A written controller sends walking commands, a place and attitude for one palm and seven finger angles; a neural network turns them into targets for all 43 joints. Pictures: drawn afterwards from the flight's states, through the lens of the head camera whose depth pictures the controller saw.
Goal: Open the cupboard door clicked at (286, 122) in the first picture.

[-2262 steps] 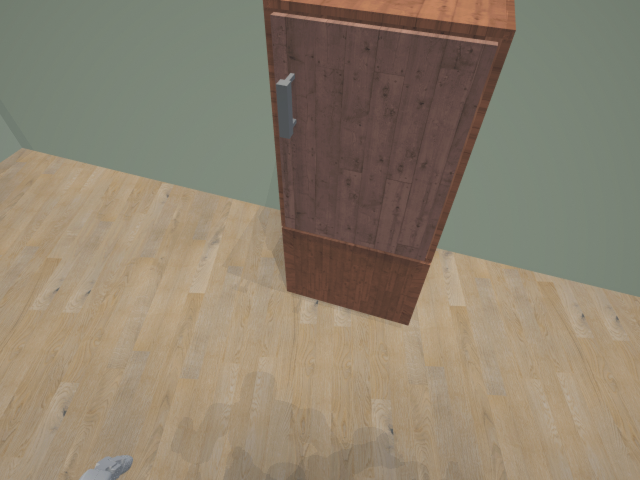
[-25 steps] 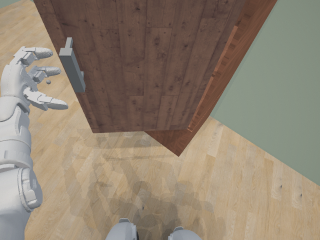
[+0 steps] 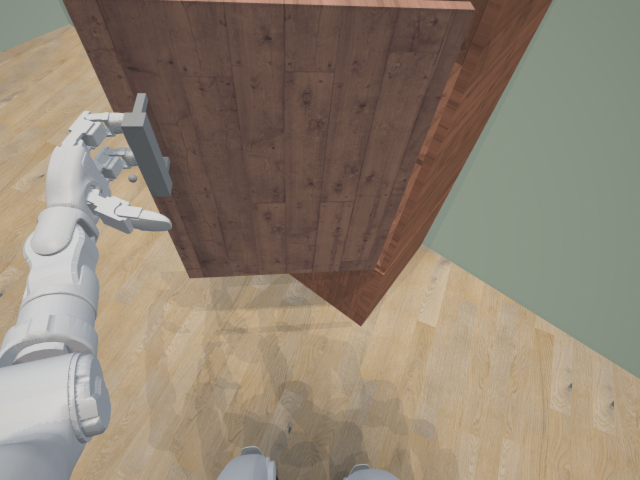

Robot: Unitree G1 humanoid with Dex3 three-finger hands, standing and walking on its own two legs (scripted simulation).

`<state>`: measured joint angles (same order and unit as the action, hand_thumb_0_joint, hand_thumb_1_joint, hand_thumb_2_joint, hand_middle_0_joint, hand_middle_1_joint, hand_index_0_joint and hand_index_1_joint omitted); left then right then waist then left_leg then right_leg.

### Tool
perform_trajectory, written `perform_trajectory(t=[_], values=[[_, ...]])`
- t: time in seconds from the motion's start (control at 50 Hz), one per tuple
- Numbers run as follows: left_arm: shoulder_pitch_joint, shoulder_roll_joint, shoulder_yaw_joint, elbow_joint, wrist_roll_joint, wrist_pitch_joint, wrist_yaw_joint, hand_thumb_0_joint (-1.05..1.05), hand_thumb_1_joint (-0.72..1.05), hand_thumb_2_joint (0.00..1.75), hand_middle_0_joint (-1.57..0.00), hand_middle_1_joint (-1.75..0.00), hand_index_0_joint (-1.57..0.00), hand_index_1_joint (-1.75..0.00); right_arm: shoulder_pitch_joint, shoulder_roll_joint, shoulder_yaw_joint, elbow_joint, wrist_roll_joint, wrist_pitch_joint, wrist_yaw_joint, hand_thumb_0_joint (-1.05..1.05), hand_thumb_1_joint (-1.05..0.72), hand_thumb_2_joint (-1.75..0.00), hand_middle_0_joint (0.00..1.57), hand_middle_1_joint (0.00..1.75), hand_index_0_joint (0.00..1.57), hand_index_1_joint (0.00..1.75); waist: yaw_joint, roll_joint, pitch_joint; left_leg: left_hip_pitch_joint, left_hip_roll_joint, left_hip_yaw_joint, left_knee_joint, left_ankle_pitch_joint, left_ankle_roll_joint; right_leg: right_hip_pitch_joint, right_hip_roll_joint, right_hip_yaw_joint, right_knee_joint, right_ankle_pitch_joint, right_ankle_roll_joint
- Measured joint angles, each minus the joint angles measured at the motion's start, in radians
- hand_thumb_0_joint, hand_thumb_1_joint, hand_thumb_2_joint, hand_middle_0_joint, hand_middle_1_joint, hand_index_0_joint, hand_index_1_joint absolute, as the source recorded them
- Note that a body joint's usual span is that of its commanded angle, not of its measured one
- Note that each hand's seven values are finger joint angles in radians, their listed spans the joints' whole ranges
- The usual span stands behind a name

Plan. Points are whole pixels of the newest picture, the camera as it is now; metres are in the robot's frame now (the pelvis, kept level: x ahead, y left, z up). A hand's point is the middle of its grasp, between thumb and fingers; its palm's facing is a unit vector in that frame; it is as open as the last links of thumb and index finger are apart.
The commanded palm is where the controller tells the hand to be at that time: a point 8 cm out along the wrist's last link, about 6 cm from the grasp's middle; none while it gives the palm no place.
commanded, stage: slide the fingers in behind the handle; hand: left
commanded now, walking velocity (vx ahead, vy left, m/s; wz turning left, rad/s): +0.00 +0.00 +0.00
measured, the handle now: (152, 146) +0.52 +0.21 +0.09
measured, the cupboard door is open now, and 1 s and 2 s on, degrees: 43 43 46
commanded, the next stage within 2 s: close the thumb around the handle in 0.84 s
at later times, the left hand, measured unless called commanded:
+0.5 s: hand (163, 174) +0.47 +0.18 +0.10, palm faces +0.06 -1.00 +0.01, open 14.0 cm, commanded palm +0.44 +0.24 +0.09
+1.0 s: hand (149, 176) +0.46 +0.20 +0.09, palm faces +0.06 -1.00 +0.00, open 13.9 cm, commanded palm +0.44 +0.25 +0.09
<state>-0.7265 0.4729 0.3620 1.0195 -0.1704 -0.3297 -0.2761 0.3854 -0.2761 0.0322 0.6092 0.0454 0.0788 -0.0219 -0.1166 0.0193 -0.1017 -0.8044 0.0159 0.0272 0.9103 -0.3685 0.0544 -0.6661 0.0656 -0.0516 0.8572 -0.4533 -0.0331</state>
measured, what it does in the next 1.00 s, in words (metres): stands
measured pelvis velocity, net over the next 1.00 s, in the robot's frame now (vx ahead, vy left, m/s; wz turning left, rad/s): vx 0.00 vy -0.01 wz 0.00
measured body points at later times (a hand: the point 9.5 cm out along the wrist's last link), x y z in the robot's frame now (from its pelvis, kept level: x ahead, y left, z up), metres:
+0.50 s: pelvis -0.01 -0.01 +0.00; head +0.08 +0.00 +0.44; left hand +0.46 +0.24 +0.10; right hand +0.02 -0.28 -0.12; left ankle +0.04 +0.08 -0.69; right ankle -0.02 -0.10 -0.69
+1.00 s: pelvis +0.00 -0.01 +0.00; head +0.08 +0.01 +0.44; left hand +0.45 +0.25 +0.10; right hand +0.04 -0.28 -0.11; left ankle +0.04 +0.08 -0.69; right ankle -0.02 -0.10 -0.69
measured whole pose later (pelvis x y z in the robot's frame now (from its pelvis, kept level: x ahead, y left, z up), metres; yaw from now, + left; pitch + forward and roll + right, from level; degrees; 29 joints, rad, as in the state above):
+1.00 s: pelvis +0.00 -0.01 +0.00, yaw +0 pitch +15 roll -3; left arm -0.76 0.45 0.35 1.06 -0.16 -0.36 -0.23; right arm 0.36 -0.28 0.03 0.62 0.05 0.07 -0.02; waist -0.12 0.02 -0.10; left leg -0.81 0.02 0.02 0.92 -0.37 0.04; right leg -0.68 0.07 -0.06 0.87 -0.46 -0.05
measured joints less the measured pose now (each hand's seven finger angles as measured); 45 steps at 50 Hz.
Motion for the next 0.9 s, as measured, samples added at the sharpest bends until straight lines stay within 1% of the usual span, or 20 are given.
perform_trajectory(t=[0.12, 0.22, 0.32, 0.38, 0.48, 0.56, 0.62, 0.68, 0.76, 0.82, 0.9], values=[[-0.004, -0.002, 0.007, 0.020, 0.014, -0.009, 0.029, -0.01, -0.50, 0.30, -0.31, -1.20, -0.30, -1.20, -0.011, 0.001, 0.004, -0.005, 0.000, -0.002, 0.000, 0.01, -0.90, -0.89, 0.20, 0.30, 0.20, 0.30, -0.005, -0.002, 0.005, 0.006, 0.003, -0.002, 0.002, 0.002, -0.006, 0.003, 0.003, -0.002, 0.008, -0.001, -0.006], [-0.017, -0.002, -0.008, 0.022, 0.011, -0.025, 0.035, -0.01, -0.50, 0.30, -0.30, -1.20, -0.30, -1.20, -0.012, 0.001, 0.002, 0.003, 0.000, -0.008, 0.000, 0.01, -0.90, -0.89, 0.20, 0.30, 0.20, 0.30, -0.002, -0.001, 0.008, 0.001, 0.004, -0.008, 0.005, 0.006, -0.011, -0.001, 0.005, -0.008, 0.013, -0.001, -0.011], [-0.048, 0.001, -0.023, 0.064, 0.007, -0.010, 0.031, -0.01, -0.50, 0.30, -0.30, -1.20, -0.30, -1.19, -0.013, -0.002, 0.005, 0.012, 0.002, -0.009, 0.000, 0.01, -0.90, -0.89, 0.20, 0.30, 0.20, 0.30, -0.004, 0.001, 0.012, -0.006, 0.004, -0.015, 0.008, 0.009, -0.014, -0.007, 0.005, -0.015, 0.017, -0.001, -0.015], [-0.058, -0.008, -0.040, 0.062, 0.010, -0.009, 0.039, -0.01, -0.50, 0.30, -0.30, -1.20, -0.30, -1.19, -0.010, -0.003, 0.001, 0.014, 0.000, -0.015, 0.001, 0.01, -0.90, -0.89, 0.20, 0.30, 0.20, 0.30, -0.005, 0.003, 0.016, -0.014, 0.003, -0.018, 0.010, 0.011, -0.016, -0.014, 0.005, -0.018, 0.019, 0.000, -0.017], [-0.058, -0.036, -0.028, 0.046, 0.012, -0.030, 0.061, -0.01, -0.50, 0.30, -0.30, -1.20, -0.30, -1.20, -0.009, -0.001, -0.002, 0.022, -0.004, -0.018, 0.005, 0.01, -0.90, -0.89, 0.20, 0.29, 0.20, 0.30, -0.008, 0.002, 0.011, -0.019, 0.007, -0.012, 0.011, 0.009, -0.018, -0.024, 0.007, -0.012, 0.026, -0.002, -0.018], [-0.047, -0.025, 0.007, 0.054, 0.031, -0.023, 0.074, -0.01, -0.50, 0.30, -0.30, -1.20, -0.30, -1.20, -0.004, 0.001, 0.001, 0.014, -0.005, -0.012, 0.008, 0.01, -0.90, -0.89, 0.20, 0.29, 0.20, 0.30, -0.017, 0.001, 0.004, -0.013, 0.011, -0.003, 0.010, 0.004, -0.019, -0.024, 0.010, -0.003, 0.029, -0.005, -0.019], [-0.026, -0.009, 0.014, 0.048, 0.034, -0.019, 0.072, -0.01, -0.50, 0.30, -0.30, -1.20, -0.30, -1.20, 0.005, 0.002, 0.001, 0.005, -0.003, -0.008, 0.008, 0.01, -0.90, -0.89, 0.20, 0.29, 0.20, 0.30, -0.017, 0.004, 0.002, -0.004, 0.013, 0.000, 0.006, 0.002, -0.020, -0.016, 0.013, 0.001, 0.024, -0.005, -0.020], [-0.009, -0.002, 0.015, 0.033, 0.021, -0.022, 0.057, -0.01, -0.50, 0.30, -0.30, -1.20, -0.30, -1.20, 0.011, 0.004, 0.000, 0.005, 0.000, -0.003, 0.007, 0.01, -0.90, -0.89, 0.20, 0.29, 0.20, 0.30, -0.011, 0.005, 0.002, 0.006, 0.014, -0.001, 0.001, 0.001, -0.020, -0.004, 0.014, 0.002, 0.016, -0.004, -0.021], [0.003, -0.006, -0.007, 0.028, 0.001, -0.020, 0.033, -0.01, -0.50, 0.30, -0.30, -1.20, -0.30, -1.19, 0.013, 0.003, -0.002, 0.011, 0.004, 0.000, 0.006, 0.01, -0.90, -0.89, 0.20, 0.29, 0.20, 0.30, -0.001, 0.005, 0.002, 0.016, 0.012, -0.005, -0.005, 0.001, -0.020, 0.009, 0.013, -0.003, 0.006, -0.003, -0.020], [-0.005, -0.016, -0.012, 0.035, -0.008, -0.019, 0.026, -0.01, -0.50, 0.30, -0.30, -1.20, -0.30, -1.19, 0.004, 0.001, -0.001, 0.015, 0.005, -0.002, 0.004, 0.01, -0.90, -0.89, 0.20, 0.30, 0.20, 0.30, 0.001, 0.003, 0.004, 0.014, 0.009, -0.010, -0.003, 0.002, -0.019, 0.010, 0.011, -0.008, 0.005, -0.003, -0.019], [-0.024, -0.018, -0.012, 0.042, 0.000, -0.021, 0.034, -0.01, -0.50, 0.30, -0.30, -1.20, -0.30, -1.19, -0.013, -0.001, -0.002, 0.014, 0.004, -0.009, 0.001, 0.01, -0.90, -0.89, 0.20, 0.30, 0.20, 0.30, -0.001, -0.002, 0.007, 0.002, 0.007, -0.013, 0.003, 0.003, -0.017, 0.000, 0.009, -0.011, 0.010, -0.003, -0.017]])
